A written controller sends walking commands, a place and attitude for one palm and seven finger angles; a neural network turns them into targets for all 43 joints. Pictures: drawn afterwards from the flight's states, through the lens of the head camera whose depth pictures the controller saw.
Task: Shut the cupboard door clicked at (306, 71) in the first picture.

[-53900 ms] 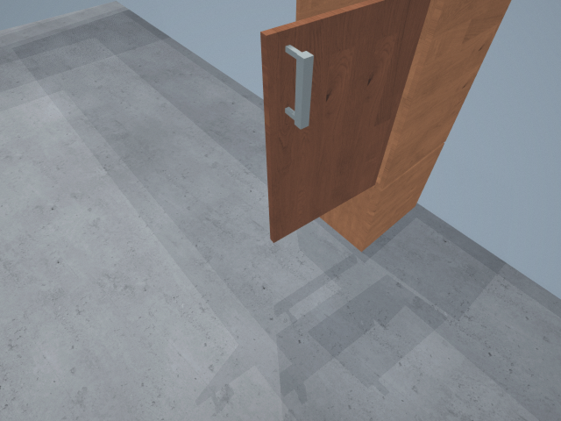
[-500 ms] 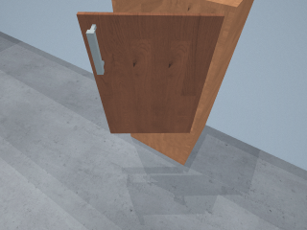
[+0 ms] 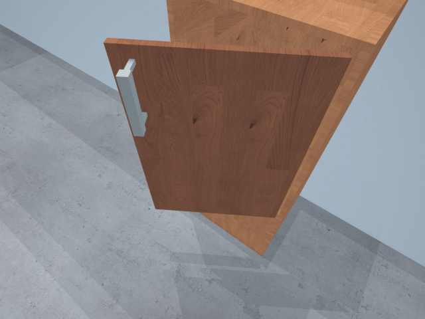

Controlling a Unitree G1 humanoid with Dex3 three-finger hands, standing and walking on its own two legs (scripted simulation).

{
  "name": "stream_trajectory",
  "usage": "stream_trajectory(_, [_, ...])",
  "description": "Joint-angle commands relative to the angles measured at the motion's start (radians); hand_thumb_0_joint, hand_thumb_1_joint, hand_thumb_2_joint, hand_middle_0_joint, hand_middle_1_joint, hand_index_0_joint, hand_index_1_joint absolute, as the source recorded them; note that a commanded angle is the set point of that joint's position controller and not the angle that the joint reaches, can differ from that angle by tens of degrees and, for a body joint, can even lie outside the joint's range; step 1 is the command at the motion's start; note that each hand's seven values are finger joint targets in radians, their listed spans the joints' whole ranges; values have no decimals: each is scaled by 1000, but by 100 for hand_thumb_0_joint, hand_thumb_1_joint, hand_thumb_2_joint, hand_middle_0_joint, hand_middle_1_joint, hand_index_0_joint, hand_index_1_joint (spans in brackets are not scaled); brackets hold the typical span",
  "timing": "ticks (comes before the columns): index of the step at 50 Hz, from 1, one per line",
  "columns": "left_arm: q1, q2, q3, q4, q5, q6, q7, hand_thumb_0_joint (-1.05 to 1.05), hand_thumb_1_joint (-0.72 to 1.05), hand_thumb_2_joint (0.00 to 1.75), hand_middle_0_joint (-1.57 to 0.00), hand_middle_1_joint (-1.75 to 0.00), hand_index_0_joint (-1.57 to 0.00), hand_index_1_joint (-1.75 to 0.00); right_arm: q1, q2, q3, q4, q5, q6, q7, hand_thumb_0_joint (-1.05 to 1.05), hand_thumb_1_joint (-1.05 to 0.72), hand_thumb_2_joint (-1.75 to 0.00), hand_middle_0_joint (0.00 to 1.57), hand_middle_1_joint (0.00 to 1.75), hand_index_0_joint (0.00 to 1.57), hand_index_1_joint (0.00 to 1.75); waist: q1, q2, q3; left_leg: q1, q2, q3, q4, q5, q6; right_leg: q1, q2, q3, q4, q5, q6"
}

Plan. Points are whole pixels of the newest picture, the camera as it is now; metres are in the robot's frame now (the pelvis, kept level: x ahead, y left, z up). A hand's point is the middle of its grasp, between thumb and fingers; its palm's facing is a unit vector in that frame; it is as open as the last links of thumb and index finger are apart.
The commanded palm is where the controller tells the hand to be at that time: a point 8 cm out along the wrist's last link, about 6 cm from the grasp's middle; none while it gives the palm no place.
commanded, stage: come to a stop and stand still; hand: left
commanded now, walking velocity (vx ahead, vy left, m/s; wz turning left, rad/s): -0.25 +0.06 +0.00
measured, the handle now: (135, 99) +0.46 +0.18 +0.16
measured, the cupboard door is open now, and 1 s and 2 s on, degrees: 33 33 33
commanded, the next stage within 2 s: look again from close up in 1.44 s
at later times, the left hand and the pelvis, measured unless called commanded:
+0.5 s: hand out of the picture +0.09 +0.20 -0.16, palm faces +0.05 -0.97 -0.25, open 7.4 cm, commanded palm none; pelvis +0.01 -0.01 +0.01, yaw +1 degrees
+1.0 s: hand out of the picture +0.02 +0.24 -0.15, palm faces +0.03 -0.95 -0.31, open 7.4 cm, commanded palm none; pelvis -0.04 +0.00 +0.01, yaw +2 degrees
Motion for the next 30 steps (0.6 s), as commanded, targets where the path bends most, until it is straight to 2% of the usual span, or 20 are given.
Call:
stream_trajectory(1, [55,142,15,-25,0,-11,9,0,90,90,-20,-30,-20,-30,34,-90,-36,-25,9,12,2,0,-90,-90,20,30,20,30,-18,-7,-51,18,52,-54,-57,164,3,55,-154,160,-138,516,-75])
stream_trajectory(2, [51,146,18,-26,-1,-11,13,0,90,90,-20,-30,-20,-30,47,-95,-40,-19,7,21,0,0,-90,-90,20,30,20,30,-21,-80,-65,32,49,-39,-18,172,-3,69,-171,165,-128,626,-88])
stream_trajectory(4, [51,162,25,-32,-3,-8,21,0,90,90,-20,-30,-20,-30,60,-101,-47,-18,8,33,0,0,-90,-90,20,30,20,30,-16,-115,-90,8,29,-27,54,120,-14,126,-208,174,-116,840,-114])
stream_trajectory(6, [49,171,32,-40,-1,-2,27,0,90,90,-20,-30,-20,-30,41,-101,-52,-31,6,41,2,0,-90,-90,20,30,20,30,-4,-124,-93,-63,9,-31,134,-58,-23,182,-246,188,-111,979,-154])
stream_trajectory(9, [16,185,46,-64,7,9,36,0,90,90,-20,-30,-20,-30,4,-106,-56,-58,9,47,2,0,-90,-90,20,30,20,30,9,-140,-90,-150,-6,-70,189,-205,-24,248,-283,204,-100,1033,-204])
stream_trajectory(11, [-8,189,53,-76,4,13,36,0,90,90,-20,-30,-20,-30,12,-106,-55,-58,9,45,5,0,-90,-90,20,30,20,30,0,-127,-116,-119,-3,-67,64,-108,-25,277,-253,164,-54,996,-174])
stream_trajectory(12, [-24,186,52,-84,-2,14,36,0,90,90,-20,-30,-20,-30,31,-111,-55,-55,7,42,7,0,-90,-90,20,30,20,30,-12,-121,-122,-60,7,-64,-27,32,-23,246,-228,140,-31,905,-145])
stream_trajectory(13, [-27,171,49,-91,-7,16,35,0,90,90,-20,-30,-20,-30,50,-128,-57,-48,3,35,7,0,-90,-90,20,30,20,30,-18,-57,-150,56,52,-82,-105,337,-8,170,-180,102,0,745,-94])
stream_trajectory(14, [-9,140,42,-105,-11,19,34,0,90,90,-20,-30,-20,-30,50,-170,-62,-56,-6,29,4,0,-90,-90,20,30,20,30,-9,74,-173,166,163,-166,-81,685,43,68,-96,32,31,482,-32])
stream_trajectory(15, [-8,104,31,-111,-2,24,39,0,90,90,-20,-30,-20,-30,72,-198,-70,-57,-9,30,7,0,-90,-90,20,30,20,30,-19,172,-159,154,247,-218,-102,815,107,40,-25,-18,97,126,-5])
stream_trajectory(16, [-34,96,28,-126,-8,33,36,0,90,90,-20,-30,-20,-30,60,-209,-65,-63,-10,25,-1,0,-90,-90,20,30,20,30,-23,259,-117,127,301,-288,-149,936,175,-13,21,-12,197,-210,11])
stream_trajectory(17, [-54,102,28,-126,-12,44,35,0,90,90,-20,-30,-20,-30,52,-203,-60,-65,-15,23,-11,0,-90,-90,20,30,20,30,-29,252,-84,107,318,-309,-166,946,213,-53,29,41,311,-324,9])
stream_trajectory(18, [-59,99,28,-124,-12,46,32,0,90,90,-20,-30,-20,-30,39,-196,-55,-71,-18,21,-17,0,-90,-90,20,30,20,30,-20,235,-72,114,309,-294,-149,956,227,-79,23,72,345,-328,6])
stream_trajectory(21, [-49,94,22,-122,-10,40,18,0,90,90,-20,-30,-20,-30,3,-205,-57,-88,-19,19,-17,0,-90,-90,20,30,20,30,-10,189,-102,163,265,-240,-118,869,204,-68,23,44,216,-246,8])
stream_trajectory(24, [13,94,17,-99,-7,27,11,0,90,90,-20,-30,-20,-30,-2,-198,-58,-75,-6,17,-9,0,-90,-90,20,30,20,30,9,172,-148,128,208,-201,-100,617,144,88,28,-3,-55,-14,8])
stream_trajectory(25, [112,296,5,-173,5,-17,11,0,90,90,-20,-30,-20,-30,-37,-307,-68,-159,0,-12,-7,0,-90,-90,20,30,20,30,57,118,-178,178,114,-192,-4,586,91,135,10,0,-227,152,5])
stream_trajectory(26, [45,259,42,-200,7,-17,15,0,90,90,-20,-30,-20,-30,-75,-274,-90,-211,0,-29,2,0,-90,-90,20,30,20,30,18,5,-181,37,76,-112,93,369,46,109,-95,126,-148,437,-35])
stream_trajectory(27, [0,256,33,-227,10,-16,18,0,90,90,-20,-30,-20,-30,-17,-208,-75,-221,-5,-28,4,0,-90,-90,20,30,20,30,-16,20,-241,-27,18,-92,77,219,29,195,-162,169,-71,610,-82])
stream_trajectory(29, [16,257,43,-249,5,-23,26,0,90,90,-20,-30,-20,-30,-46,-177,-70,-218,-10,-9,2,0,-90,-90,20,30,20,30,6,-135,-204,-128,-12,-87,129,-3,32,221,-180,211,-70,670,-126])
stream_trajectory(30, [23,253,37,-246,7,-27,25,0,90,90,-20,-30,-20,-30,-72,-181,-67,-228,-11,-5,6,0,-90,-90,20,30,20,30,16,-157,-150,-167,-11,-91,163,-82,36,213,-196,226,-87,684,-140])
